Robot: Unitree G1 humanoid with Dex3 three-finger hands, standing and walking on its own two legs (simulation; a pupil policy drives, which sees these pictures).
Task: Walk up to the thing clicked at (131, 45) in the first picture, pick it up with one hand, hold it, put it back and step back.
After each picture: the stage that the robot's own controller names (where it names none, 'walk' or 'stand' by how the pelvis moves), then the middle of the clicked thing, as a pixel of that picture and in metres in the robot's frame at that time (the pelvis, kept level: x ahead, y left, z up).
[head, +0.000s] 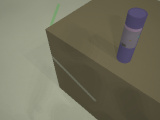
stand; (129, 38) +0.54 -0.17 +0.03
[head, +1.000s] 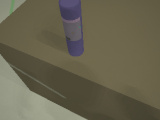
rise first; (73, 30) +0.52 +0.08 +0.06
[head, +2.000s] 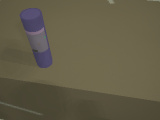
stand; (39, 41) +0.48 +0.20 +0.06
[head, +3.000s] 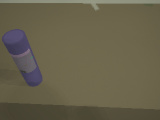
stand; (25, 61) +0.42 +0.23 +0.04
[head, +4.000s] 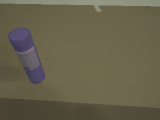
stand; (29, 59) +0.44 +0.23 +0.03
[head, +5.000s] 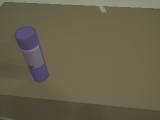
stand; (34, 57) +0.45 +0.22 +0.03
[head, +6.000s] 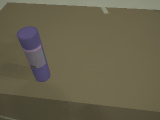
stand; (36, 57) +0.45 +0.21 +0.03
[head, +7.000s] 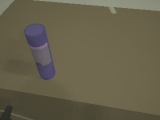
rise first; (42, 55) +0.46 +0.20 +0.03
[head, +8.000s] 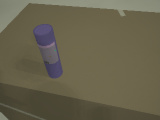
go down; (50, 54) +0.47 +0.19 +0.04
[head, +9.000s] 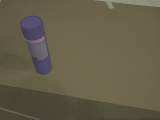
go down; (38, 49) +0.47 +0.18 +0.05
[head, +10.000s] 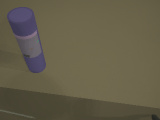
go down; (30, 45) +0.45 +0.18 +0.07
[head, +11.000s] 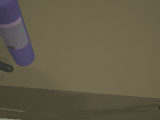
close in; (15, 34) +0.45 +0.19 +0.10
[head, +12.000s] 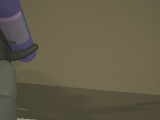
close; (16, 30) +0.46 +0.19 +0.11
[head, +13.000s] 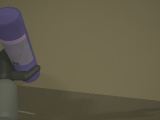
lift; (20, 51) +0.40 +0.19 +0.10
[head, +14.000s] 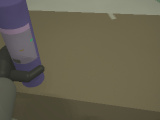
lift; (23, 47) +0.32 +0.17 +0.24
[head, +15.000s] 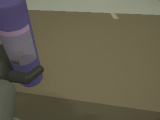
hold; (21, 48) +0.30 +0.17 +0.25
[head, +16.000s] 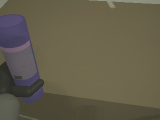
hold; (22, 64) +0.32 +0.19 +0.16
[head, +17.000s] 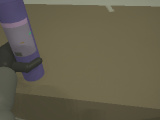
crouch; (23, 43) +0.38 +0.19 +0.19
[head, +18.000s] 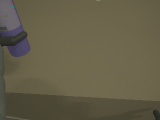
lower; (6, 18) +0.49 +0.21 +0.19
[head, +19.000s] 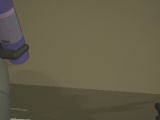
lower; (8, 29) +0.47 +0.21 +0.11
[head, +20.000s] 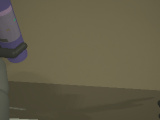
lower; (6, 28) +0.47 +0.20 +0.11
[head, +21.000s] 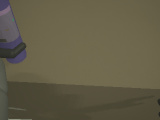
lower; (5, 28) +0.48 +0.21 +0.11
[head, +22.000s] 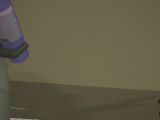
loosen; (7, 28) +0.47 +0.20 +0.11
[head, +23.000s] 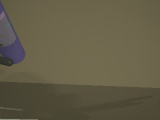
withdraw; (1, 32) +0.46 +0.20 +0.11
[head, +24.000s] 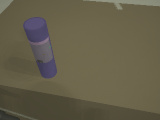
sink last; (43, 51) +0.44 +0.19 +0.08
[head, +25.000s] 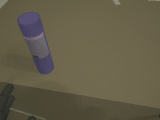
stand; (38, 47) +0.45 +0.20 +0.08
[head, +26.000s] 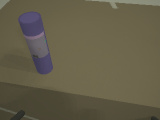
stand; (38, 47) +0.46 +0.19 +0.09
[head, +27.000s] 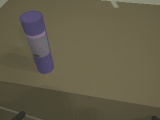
stand; (39, 46) +0.46 +0.19 +0.09
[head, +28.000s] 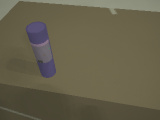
stand; (43, 52) +0.47 +0.19 +0.04
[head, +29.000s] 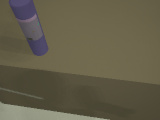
walk; (32, 29) +0.51 +0.22 +0.06
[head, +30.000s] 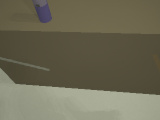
walk; out of the picture +0.76 +0.28 +0.05
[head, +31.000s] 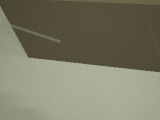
stand; out of the picture +1.08 +0.21 +0.05
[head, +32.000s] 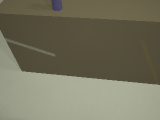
stand; out of the picture +1.04 +0.21 +0.03
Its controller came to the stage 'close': yes
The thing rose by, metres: 0.23
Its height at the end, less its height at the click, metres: +0.00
